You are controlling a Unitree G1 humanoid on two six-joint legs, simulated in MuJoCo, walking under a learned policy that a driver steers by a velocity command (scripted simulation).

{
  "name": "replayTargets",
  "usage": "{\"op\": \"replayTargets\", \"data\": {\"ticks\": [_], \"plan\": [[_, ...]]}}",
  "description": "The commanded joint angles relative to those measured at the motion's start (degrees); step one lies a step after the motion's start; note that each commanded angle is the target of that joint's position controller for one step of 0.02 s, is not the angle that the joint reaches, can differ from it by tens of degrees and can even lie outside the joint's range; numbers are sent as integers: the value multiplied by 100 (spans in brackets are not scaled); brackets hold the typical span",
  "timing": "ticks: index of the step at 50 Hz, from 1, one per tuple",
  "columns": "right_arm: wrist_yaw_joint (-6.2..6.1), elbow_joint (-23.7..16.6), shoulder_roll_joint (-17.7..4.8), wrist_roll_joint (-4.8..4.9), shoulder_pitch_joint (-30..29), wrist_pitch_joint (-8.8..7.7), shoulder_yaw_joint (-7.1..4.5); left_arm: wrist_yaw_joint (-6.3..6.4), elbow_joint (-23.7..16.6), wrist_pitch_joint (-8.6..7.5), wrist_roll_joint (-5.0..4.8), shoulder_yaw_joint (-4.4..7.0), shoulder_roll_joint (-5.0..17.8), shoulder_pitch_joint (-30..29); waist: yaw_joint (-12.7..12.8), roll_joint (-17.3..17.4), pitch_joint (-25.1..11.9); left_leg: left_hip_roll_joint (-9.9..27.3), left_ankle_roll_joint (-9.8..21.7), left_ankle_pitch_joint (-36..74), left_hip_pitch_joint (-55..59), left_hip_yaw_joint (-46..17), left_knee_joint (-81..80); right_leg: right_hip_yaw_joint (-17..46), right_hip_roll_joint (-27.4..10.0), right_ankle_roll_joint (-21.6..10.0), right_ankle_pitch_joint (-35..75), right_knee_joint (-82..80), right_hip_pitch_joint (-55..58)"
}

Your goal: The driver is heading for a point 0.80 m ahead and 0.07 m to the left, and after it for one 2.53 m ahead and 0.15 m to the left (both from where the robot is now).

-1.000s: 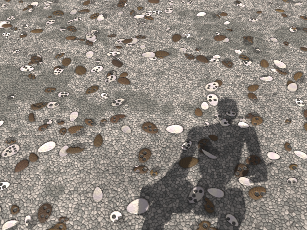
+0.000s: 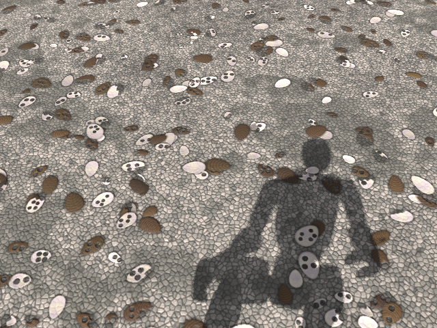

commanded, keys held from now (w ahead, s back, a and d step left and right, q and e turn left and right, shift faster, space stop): w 0.92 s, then w+q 0.08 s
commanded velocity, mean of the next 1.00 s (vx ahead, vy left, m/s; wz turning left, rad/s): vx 0.50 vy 0.00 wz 0.01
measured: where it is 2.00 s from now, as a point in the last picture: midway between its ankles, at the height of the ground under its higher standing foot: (219, 170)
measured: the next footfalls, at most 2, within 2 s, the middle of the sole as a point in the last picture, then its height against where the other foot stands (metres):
left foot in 0.30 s outside the picture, level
right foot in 0.84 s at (269, 281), level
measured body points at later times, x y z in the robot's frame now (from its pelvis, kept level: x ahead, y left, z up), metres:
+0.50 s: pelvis +0.28 +0.08 +0.00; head +0.30 +0.09 +0.45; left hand +0.39 +0.35 -0.13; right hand +0.34 -0.20 -0.12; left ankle +0.30 +0.16 -0.75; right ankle +0.29 -0.08 -0.67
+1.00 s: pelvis +0.56 +0.01 -0.01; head +0.58 +0.00 +0.44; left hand +0.66 +0.28 -0.12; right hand +0.63 -0.27 -0.14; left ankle +0.51 +0.16 -0.66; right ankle +0.60 -0.08 -0.75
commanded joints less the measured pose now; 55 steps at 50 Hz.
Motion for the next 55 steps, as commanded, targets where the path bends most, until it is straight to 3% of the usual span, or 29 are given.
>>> {"op": "replayTargets", "data": {"ticks": [1, 5, 9, 12, 13, 14, 15, 16, 17, 18, 19, 20, 21, 23, 26, 31, 36, 39, 40, 41, 42, 43, 44, 45, 46, 47, 48, 50, 55], "plan": [[3, -307, -247, -48, -80, -15, -54, 82, -307, -93, -23, 199, 898, -220, -171, -530, 17, 168, -117, 940, -326, -110, -835, 1088, -1538, -952, 989, -1079, 107], [81, -491, -123, -5, -847, -80, 11, 138, -106, -46, -86, 216, 995, 129, 104, -543, 183, -81, -114, 1837, -25, 129, -2084, 685, -1391, -774, 867, -1102, 230], [196, -716, -187, 44, -1368, -130, 24, 160, 137, 63, -130, 246, 1041, 465, 234, -572, 333, -190, 27, 1571, -171, 101, -2643, 755, -1709, -727, 951, -800, 963], [263, -723, -377, 45, -1165, -176, -33, 199, 198, 152, -149, 293, 1139, 379, 0, -707, 182, -338, 256, 947, 263, 187, -2868, 804, -1885, -578, 1798, -323, 1386], [256, -612, -499, 34, -747, -187, -102, 210, 182, 183, -155, 299, 1173, 251, -266, -754, -65, -513, 367, 851, 910, 359, -2982, 686, -1782, -484, 2690, 163, 1377], [217, -329, -735, 13, 112, -185, -241, 219, 166, 215, -137, 255, 1062, 212, -656, -655, -595, -660, 527, 929, 2107, 491, -3039, 458, -1484, -338, 3263, 1148, 1121], [160, -103, -1143, -48, 1154, -173, -372, 235, 37, 217, -31, 140, 822, 272, -1007, -125, -1440, 202, 876, 1076, 3850, -464, -2825, 193, -1150, -125, 2073, 2835, 44], [164, 38, -1603, -49, 1519, -131, -474, 170, -34, 88, -15, -70, 97, 966, -657, 1418, -2111, 1467, 1833, -109, 5794, -3206, -3415, 188, -48, 283, -1496, 4876, -2348], [173, 2, -1022, 29, 1493, -128, -313, 140, 42, -48, -129, 36, 619, 653, -881, 1034, -2123, 1473, 1799, -921, 5800, -3874, -3970, 985, -183, 234, -2472, 5639, -3071], [154, -77, -797, 18, 1038, -145, -234, 111, -130, -138, -278, 127, 944, 127, -838, 744, -1270, 1293, 1528, -827, 5131, -3060, -4064, 951, -486, 132, -2061, 5786, -3493], [142, -167, -667, -22, 641, -149, -195, 136, -202, -168, -273, 117, 917, -193, -690, 293, -839, 1079, 1377, -349, 4364, -2407, -4167, 788, -792, 107, -1530, 5559, -3363], [153, -197, -509, -64, 347, -159, -151, 164, -224, -155, -180, 143, 876, -357, -536, 108, -468, 892, 1317, 200, 3643, -1945, -4339, 729, -971, 136, -1180, 5183, -3151], [155, -212, -383, -131, 207, -182, -105, 171, -204, -95, -130, 165, 812, -254, -336, 197, -386, 761, 1271, 516, 3186, -1654, -4509, 779, -1121, 141, -930, 4973, -2783], [166, -153, -414, -97, 190, -225, -117, 175, -159, 31, -115, 136, 590, -88, -172, 247, -305, 692, 1351, 908, 2759, -1308, -4781, 750, -1201, 226, -816, 4612, -2466], [103, -12, -611, -63, 373, -253, -170, 198, -314, 116, -52, 124, 519, -542, -202, 59, -53, 636, 1374, 1299, 2646, -864, -5049, 675, -1244, 390, -144, 3816, -2821], [12, 196, -708, -4, 757, -196, -176, 116, -536, 64, -67, 55, 345, -1450, -481, 60, 148, 328, 1096, 1357, 2742, -184, -5150, 435, -1012, 427, 1343, 2116, -2627], [-10, 491, -764, 46, 1243, -73, -198, -29, -812, 8, -130, 21, 386, -2197, -699, 76, 357, 658, 1044, 1411, 3580, -207, -4845, 399, -846, 288, 1193, 1357, -2753], [-47, 542, -868, 64, 1173, 16, -246, -100, -830, -36, -130, 75, 572, -2017, -464, 208, 213, 844, 901, 2307, 4017, -250, -4359, 324, -700, 62, 565, 1139, -2343], [-55, 522, -908, 70, 1051, 44, -256, -95, -726, -46, -118, 143, 698, -1617, -210, 273, -32, 761, 819, 3225, 4018, -148, -3898, 160, -525, -47, 451, 1049, -1715], [-61, 501, -814, 61, 982, 76, -220, -61, -451, -43, -98, 276, 918, -771, 195, 191, -542, 483, 679, 3855, 3783, 72, -2946, 16, -366, -208, 548, 964, -546], [-73, 375, -618, -25, 999, 78, -124, -6, -200, -33, -35, 404, 1288, 292, 566, -227, -1362, 168, 481, 2843, 2731, 308, -1366, 809, -1094, -535, 725, 1220, 1217], [-10, 307, 91, -57, 1672, -44, 91, -1, -50, 10, -26, 523, 1785, 774, 308, -1693, -2123, -891, 56, -314, 328, 414, 814, 3496, -2440, -1474, -441, 730, 3298], [24, 389, -304, 24, 1421, -183, 9, -12, -78, 16, -77, 361, 1248, 779, 471, -1492, -2220, -875, 131, -2068, -389, -427, 1544, 4408, -2536, -1453, -1118, 80, 3328], [59, 218, -686, 190, 890, -270, -104, 1, -145, 3, -85, 272, 1022, 289, 397, -1201, -1327, -551, 238, -1718, -862, -414, 1787, 3604, -2364, -1171, -1200, -35, 2606], [39, 151, -672, 204, 577, -298, -98, 10, -244, -1, -61, 227, 889, -160, 235, -801, -815, -239, 265, -1166, -769, -241, 1566, 2921, -2151, -1019, -812, -179, 1759], [1, 166, -609, 122, 396, -256, -126, -9, -274, -10, -14, 161, 651, -490, 86, -488, -370, -48, 266, -774, -545, -183, 1211, 2301, -1899, -858, -356, -410, 987], [-14, 203, -508, 125, 607, -176, -143, -2, -280, -51, 49, 143, 602, -660, -149, -824, -323, 118, 237, -487, -142, -265, 973, 1956, -1845, -830, -89, -584, 520], [-22, 294, -288, 123, 787, -14, -125, -11, -195, -126, 45, 144, 538, -692, -273, -812, -210, 183, 160, -287, 186, -310, 745, 1451, -1735, -833, 239, -890, 57], [-12, 78, -217, 70, 217, 59, -156, 130, 29, -169, 87, 208, 752, -429, -209, -561, 71, 50, 32, 1078, -456, -513, -436, 469, -1670, -726, 990, -1141, 221]]}}
Keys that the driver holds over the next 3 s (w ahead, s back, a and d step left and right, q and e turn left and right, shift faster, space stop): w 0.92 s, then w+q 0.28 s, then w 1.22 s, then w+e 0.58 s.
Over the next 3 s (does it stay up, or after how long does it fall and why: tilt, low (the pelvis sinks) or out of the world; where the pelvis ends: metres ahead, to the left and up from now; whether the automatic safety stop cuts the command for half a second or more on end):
stays up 1.69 0.20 -0.03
